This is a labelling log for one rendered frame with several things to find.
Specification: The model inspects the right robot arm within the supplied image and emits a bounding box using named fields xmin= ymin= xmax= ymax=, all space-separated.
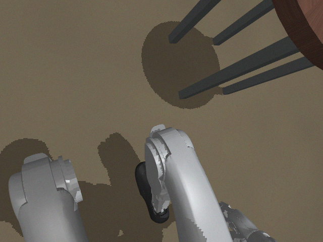
xmin=247 ymin=230 xmax=277 ymax=242

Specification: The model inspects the right robot hand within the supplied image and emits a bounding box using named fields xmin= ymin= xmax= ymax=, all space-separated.
xmin=219 ymin=201 xmax=258 ymax=242

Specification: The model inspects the stool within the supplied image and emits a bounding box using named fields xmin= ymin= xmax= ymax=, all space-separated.
xmin=168 ymin=0 xmax=323 ymax=99

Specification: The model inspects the right robot foot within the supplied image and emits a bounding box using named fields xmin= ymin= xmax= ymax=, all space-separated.
xmin=135 ymin=161 xmax=169 ymax=223

